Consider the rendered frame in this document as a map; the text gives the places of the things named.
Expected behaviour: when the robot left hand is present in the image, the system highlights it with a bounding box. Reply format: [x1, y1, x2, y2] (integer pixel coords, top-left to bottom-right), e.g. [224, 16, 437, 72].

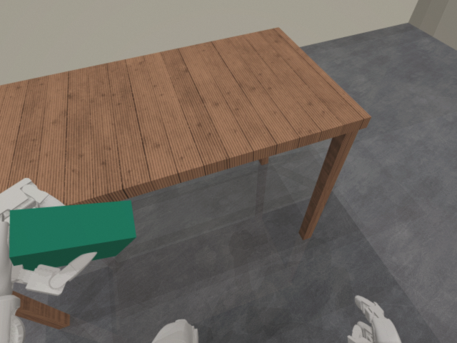
[0, 178, 97, 296]

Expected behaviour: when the table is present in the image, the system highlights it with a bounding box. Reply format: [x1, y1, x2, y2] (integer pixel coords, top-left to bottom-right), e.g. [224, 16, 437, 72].
[0, 27, 371, 329]

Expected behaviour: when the robot right hand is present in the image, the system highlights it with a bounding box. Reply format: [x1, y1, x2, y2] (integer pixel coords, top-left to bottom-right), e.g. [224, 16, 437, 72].
[348, 295, 401, 343]

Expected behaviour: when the robot left forearm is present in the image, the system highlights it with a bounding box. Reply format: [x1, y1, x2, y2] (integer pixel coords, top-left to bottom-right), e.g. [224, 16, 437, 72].
[0, 295, 26, 343]

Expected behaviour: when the sponge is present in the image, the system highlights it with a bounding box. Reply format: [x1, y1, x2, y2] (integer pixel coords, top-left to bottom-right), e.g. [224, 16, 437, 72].
[9, 200, 136, 271]

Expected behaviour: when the left robot thigh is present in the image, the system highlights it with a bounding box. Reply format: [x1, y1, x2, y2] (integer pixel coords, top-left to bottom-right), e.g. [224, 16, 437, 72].
[152, 322, 199, 343]

